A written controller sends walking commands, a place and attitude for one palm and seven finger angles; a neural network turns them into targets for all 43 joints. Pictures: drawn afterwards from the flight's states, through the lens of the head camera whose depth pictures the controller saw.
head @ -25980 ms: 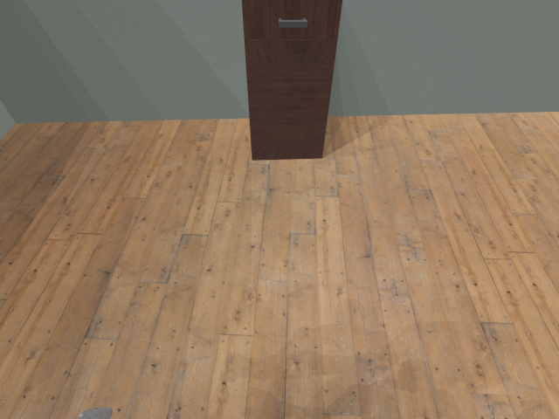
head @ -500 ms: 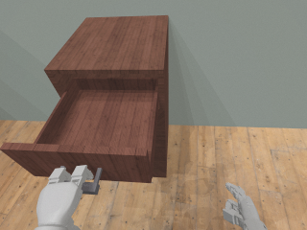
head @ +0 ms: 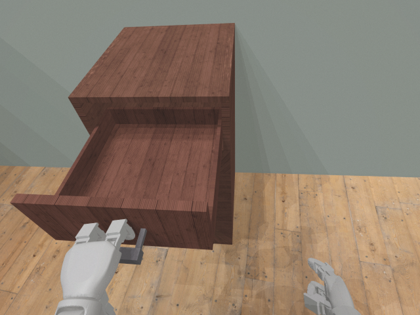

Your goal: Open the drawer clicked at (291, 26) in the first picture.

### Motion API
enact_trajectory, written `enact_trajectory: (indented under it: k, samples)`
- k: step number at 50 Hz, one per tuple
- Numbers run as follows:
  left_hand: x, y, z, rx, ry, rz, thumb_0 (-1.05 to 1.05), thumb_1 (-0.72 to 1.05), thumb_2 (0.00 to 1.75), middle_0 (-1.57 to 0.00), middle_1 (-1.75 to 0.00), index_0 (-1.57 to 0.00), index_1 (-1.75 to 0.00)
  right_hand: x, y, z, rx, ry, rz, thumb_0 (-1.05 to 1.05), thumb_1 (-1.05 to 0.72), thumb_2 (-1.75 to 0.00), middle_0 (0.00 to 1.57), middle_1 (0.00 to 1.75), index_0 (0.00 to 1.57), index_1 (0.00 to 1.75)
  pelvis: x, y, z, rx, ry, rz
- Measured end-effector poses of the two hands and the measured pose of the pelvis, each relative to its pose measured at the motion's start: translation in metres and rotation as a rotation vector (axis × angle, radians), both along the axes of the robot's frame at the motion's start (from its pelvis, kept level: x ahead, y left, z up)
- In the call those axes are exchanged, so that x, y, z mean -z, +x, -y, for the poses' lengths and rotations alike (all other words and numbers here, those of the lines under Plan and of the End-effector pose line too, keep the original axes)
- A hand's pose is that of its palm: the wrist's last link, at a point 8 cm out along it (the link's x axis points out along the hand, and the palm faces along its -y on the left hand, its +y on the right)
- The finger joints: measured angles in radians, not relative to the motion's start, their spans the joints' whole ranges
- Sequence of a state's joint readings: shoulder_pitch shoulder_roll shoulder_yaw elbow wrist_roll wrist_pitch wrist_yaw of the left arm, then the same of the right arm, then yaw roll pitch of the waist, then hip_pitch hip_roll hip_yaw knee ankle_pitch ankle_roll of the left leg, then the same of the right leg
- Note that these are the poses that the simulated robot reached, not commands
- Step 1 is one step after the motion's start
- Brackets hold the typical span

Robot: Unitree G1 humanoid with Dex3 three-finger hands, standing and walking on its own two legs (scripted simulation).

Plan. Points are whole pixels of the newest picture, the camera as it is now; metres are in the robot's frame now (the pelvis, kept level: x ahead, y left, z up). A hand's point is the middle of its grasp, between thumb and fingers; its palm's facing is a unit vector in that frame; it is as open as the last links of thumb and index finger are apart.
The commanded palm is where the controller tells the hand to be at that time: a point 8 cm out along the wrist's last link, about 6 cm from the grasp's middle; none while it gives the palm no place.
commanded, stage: lift the hand off the handle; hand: left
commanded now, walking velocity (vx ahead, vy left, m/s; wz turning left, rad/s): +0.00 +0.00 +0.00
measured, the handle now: (113, 243) +0.24 +0.22 +0.02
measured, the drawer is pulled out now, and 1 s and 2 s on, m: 0.30 0.30 0.30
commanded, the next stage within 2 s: draw the hand back to the body in 1.14 s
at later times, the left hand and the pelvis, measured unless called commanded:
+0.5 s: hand (91, 254) +0.20 +0.22 +0.08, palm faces +0.05 -0.13 -0.99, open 13.4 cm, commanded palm +0.17 +0.21 +0.15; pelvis +0.01 +0.01 +0.02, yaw -1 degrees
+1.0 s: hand (72, 227) +0.20 +0.22 +0.15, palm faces +0.13 -0.15 -0.98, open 13.8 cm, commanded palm +0.16 +0.21 +0.22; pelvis +0.02 +0.02 +0.03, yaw -1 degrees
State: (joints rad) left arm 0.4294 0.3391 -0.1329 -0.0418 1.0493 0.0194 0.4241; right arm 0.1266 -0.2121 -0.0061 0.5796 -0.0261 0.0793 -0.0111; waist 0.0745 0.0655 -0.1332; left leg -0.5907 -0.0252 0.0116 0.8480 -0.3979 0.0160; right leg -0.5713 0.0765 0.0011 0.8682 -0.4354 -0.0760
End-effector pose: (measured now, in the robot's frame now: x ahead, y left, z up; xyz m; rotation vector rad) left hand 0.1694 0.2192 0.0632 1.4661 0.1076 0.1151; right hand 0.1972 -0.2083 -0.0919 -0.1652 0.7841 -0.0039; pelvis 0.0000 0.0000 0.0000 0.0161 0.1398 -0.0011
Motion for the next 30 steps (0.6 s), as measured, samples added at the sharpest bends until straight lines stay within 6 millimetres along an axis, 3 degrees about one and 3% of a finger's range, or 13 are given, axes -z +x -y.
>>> enact_trajectory:
  k: [15,30]
  samples:
    - [-0.041,0.002,-0.006,0.016,-0.026,0.033,0.0,-0.49,0.3,-0.32,-1.21,-0.4,-1.24,-0.023,0.013,-0.001,-0.006,0.0,0.056,0.01,-0.9,-0.9,0.2,0.3,0.2,0.3,-0.013,0.007,-0.007,0.009,-0.006,0.049]
    - [-0.078,0.003,-0.007,0.042,-0.04,0.045,-0.01,-0.49,0.3,-0.34,-1.21,-0.4,-1.24,-0.033,0.029,-0.026,-0.059,0.049,0.069,0.01,-0.9,-0.9,0.2,0.3,0.2,0.3,-0.022,0.017,-0.016,0.013,-0.015,0.084]
